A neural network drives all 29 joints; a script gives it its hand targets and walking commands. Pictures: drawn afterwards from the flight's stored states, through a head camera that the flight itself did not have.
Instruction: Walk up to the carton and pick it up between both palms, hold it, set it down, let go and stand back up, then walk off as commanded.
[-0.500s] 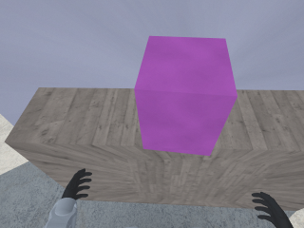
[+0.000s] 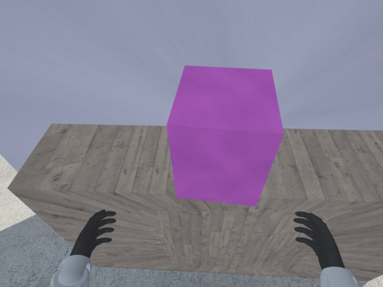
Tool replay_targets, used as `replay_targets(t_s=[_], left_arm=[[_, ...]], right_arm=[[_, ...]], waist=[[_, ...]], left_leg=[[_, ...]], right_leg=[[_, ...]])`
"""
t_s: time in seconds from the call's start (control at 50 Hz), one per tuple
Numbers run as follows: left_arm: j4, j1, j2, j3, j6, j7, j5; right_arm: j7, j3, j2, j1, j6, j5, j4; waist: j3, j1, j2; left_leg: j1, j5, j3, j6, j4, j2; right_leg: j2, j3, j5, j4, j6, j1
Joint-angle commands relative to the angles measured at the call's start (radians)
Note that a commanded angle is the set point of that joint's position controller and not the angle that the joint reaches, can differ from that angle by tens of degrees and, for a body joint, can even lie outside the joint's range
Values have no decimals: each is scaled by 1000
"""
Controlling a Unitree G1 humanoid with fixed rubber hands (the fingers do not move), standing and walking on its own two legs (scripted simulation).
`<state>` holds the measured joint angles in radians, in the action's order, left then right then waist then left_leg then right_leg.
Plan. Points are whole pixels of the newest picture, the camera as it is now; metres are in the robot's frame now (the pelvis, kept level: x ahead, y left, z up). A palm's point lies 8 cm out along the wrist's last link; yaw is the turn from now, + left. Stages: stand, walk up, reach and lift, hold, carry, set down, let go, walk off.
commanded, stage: reach and lift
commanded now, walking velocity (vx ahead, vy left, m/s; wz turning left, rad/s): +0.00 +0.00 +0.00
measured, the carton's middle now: (221, 137) +0.43 -0.03 +0.07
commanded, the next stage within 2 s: none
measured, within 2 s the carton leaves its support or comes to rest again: leaves its support in 1.56 s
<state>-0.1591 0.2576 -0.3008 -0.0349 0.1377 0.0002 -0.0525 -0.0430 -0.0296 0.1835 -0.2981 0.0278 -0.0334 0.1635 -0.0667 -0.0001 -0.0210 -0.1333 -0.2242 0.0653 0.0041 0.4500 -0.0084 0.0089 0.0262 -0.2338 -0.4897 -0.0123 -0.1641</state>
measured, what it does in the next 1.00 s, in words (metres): stands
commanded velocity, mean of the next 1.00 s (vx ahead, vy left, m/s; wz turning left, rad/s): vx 0.00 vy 0.00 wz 0.00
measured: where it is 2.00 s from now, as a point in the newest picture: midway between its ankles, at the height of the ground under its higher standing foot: outside the picture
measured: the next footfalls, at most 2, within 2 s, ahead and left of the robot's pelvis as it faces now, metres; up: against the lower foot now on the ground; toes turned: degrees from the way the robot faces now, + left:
none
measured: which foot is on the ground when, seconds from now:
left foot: down 0.00-1.00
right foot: down 0.00-1.00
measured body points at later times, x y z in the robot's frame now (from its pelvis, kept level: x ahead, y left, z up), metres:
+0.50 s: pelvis +0.00 +0.00 +0.00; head -0.01 +0.01 +0.45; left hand +0.26 +0.23 +0.06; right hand +0.22 -0.19 +0.05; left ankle +0.02 +0.12 -0.74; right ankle +0.03 -0.12 -0.74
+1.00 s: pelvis +0.01 +0.00 +0.00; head +0.01 +0.01 +0.45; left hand +0.32 +0.24 +0.11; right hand +0.29 -0.18 +0.10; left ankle +0.02 +0.12 -0.74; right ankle +0.03 -0.12 -0.74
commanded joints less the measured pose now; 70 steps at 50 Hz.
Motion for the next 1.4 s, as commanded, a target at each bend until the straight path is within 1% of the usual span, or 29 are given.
replay_targets(t_s=[0.0,0.04,0.1,0.14,0.18,0.2,0.24,0.3,0.36,0.38,0.5,0.56,0.62,0.78,0.82,0.84,0.88,0.92,0.94,1.02,1.06,1.1,1.16,1.18,1.26,1.32,1.34,1.36,1.38], left_arm=[[246,-100,-149,-20,-65,-22,-163],[295,-113,-157,-13,-75,-17,-178],[305,-124,-160,-12,-70,-13,-190],[309,-123,-154,-16,-62,-19,-193],[337,-149,-155,-9,-55,-17,-196],[338,-146,-162,-24,-54,-20,-208],[400,-165,-160,-22,-56,-15,-211],[412,-171,-162,-26,-45,-15,-213],[409,-215,-156,-29,-16,-16,-215],[375,-246,-145,-35,-4,-19,-214],[398,-394,-180,-54,56,-2,-236],[347,-413,-156,-52,103,-7,-237],[348,-446,-167,-64,148,-12,-223],[428,-578,-178,-121,261,-26,-210],[394,-632,-174,-134,287,-34,-209],[375,-608,-166,-147,294,-41,-201],[407,-654,-169,-134,312,-39,-206],[422,-690,-177,-152,331,-34,-209],[395,-717,-185,-159,338,-37,-199],[336,-782,-183,-162,376,-47,-197],[307,-822,-184,-170,399,-50,-183],[269,-839,-164,-170,422,-49,-174],[290,-914,-179,-177,450,-53,-158],[258,-948,-194,-187,459,-56,-163],[243,-979,-204,-197,489,-62,-154],[200,-1076,-234,-195,489,-63,-156],[188,-1080,-221,-183,493,-61,-155],[177,-1104,-219,-192,497,-57,-153],[176,-1116,-229,-181,499,-56,-155]], right_arm=[[-54,-4,-31,-38,2,-120,-361],[-61,1,-45,-56,-21,-125,-389],[-74,26,-56,-29,-48,-151,-435],[-84,38,-62,-32,-67,-162,-452],[-90,39,-52,-9,-88,-171,-471],[-93,44,-56,-17,-92,-168,-490],[-96,54,-76,14,-99,-174,-540],[-104,53,-70,32,-116,-184,-568],[-109,54,-62,79,-143,-189,-557],[-108,47,-52,122,-153,-182,-547],[-106,27,-15,305,-192,-209,-645],[-112,18,-2,325,-218,-208,-616],[-123,22,-15,351,-247,-216,-599],[-146,0,36,461,-301,-238,-594],[-151,0,42,509,-319,-233,-556],[-152,3,26,492,-320,-220,-557],[-156,-1,29,535,-335,-246,-553],[-157,-12,52,587,-344,-244,-572],[-160,-10,62,621,-348,-241,-550],[-167,-26,65,695,-383,-251,-489],[-166,-10,73,740,-400,-263,-453],[-164,-24,80,774,-420,-266,-384],[-172,-43,96,859,-436,-262,-360],[-175,-18,100,894,-445,-278,-347],[-191,-35,122,964,-453,-292,-312],[-196,-34,119,1068,-461,-305,-279],[-197,-39,124,1070,-466,-303,-233],[-196,-33,136,1122,-468,-306,-250],[-195,-42,142,1135,-466,-306,-239]], waist=[[77,10,-18],[80,15,22],[70,37,32],[62,42,17],[52,42,43],[81,42,18],[76,65,27],[68,69,24],[81,67,54],[68,70,36],[131,90,57],[110,68,39],[134,73,51],[210,53,79],[191,44,70],[204,56,55],[199,34,78],[240,34,67],[229,44,57],[219,24,69],[214,38,72],[196,21,80],[237,9,77],[247,22,69],[281,0,58],[309,0,46],[310,-14,61],[315,1,54],[326,-16,51]], left_leg=[[42,41,9,4,-181,9],[27,31,5,2,-187,3],[-10,22,-1,6,-179,-3],[-7,25,-5,4,-178,-5],[-15,20,-7,-3,-179,-6],[-6,25,-4,-1,-172,-7],[-24,30,-10,-2,-173,-5],[-10,24,-11,2,-171,-3],[-13,24,-18,-3,-172,-2],[-25,7,-20,0,-174,0],[-43,-6,-20,6,-170,4],[-33,2,-29,11,-167,0],[-23,40,-29,11,-165,3],[17,183,-25,-14,-152,8],[14,188,-21,-21,-147,8],[16,187,-16,-21,-150,11],[11,186,-12,-23,-148,13],[4,191,-14,-20,-147,13],[-5,192,-13,-18,-149,13],[-12,168,-7,-17,-155,14],[-26,154,-5,-18,-159,11],[-44,122,-11,-13,-161,4],[-32,157,-8,-16,-165,5],[-33,166,-7,-15,-159,9],[-15,231,-11,-17,-148,12],[-25,211,-6,-10,-140,18],[-23,212,-9,-15,-143,16],[-26,212,-9,-18,-145,15],[-30,220,-10,-17,-141,16]], right_leg=[[0,17,90,213,13,129],[-1,12,62,210,19,125],[1,21,36,206,24,134],[1,25,19,217,28,120],[0,25,5,216,39,112],[1,23,4,220,35,126],[2,25,4,208,34,135],[2,17,-8,211,33,124],[4,14,-10,207,44,128],[1,12,-38,207,45,122],[8,16,-57,194,51,116],[7,9,-39,199,48,102],[7,10,0,195,42,120],[-2,3,212,177,24,174],[-7,-4,206,184,25,160],[-8,-4,200,187,18,173],[-6,-2,209,186,22,160],[-11,-1,228,179,18,187],[-10,-1,239,173,12,190],[-8,-3,234,183,15,178],[-11,1,211,178,14,182],[-15,5,172,187,28,179],[-19,-4,218,177,18,191],[-16,3,244,174,15,207],[-24,-6,324,164,11,229],[-20,-5,307,165,5,211],[-22,-5,313,163,7,211],[-27,-8,293,159,6,215],[-25,-13,307,157,6,224]])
